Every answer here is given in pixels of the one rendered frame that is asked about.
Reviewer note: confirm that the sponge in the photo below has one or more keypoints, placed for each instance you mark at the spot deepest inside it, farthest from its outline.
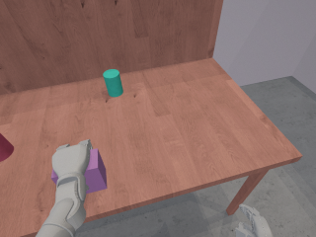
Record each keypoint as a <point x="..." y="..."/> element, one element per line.
<point x="95" y="174"/>

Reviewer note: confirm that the table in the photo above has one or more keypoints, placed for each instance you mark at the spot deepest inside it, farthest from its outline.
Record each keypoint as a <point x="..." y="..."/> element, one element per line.
<point x="181" y="124"/>

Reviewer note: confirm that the robot right hand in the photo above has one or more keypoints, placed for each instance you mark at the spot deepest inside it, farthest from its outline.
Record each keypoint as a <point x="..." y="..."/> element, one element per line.
<point x="259" y="228"/>

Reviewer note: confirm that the robot left forearm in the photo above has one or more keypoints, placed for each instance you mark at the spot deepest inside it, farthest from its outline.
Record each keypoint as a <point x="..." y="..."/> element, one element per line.
<point x="68" y="212"/>

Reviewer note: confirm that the robot left hand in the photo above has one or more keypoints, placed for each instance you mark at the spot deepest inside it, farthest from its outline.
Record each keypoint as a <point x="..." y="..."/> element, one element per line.
<point x="72" y="159"/>

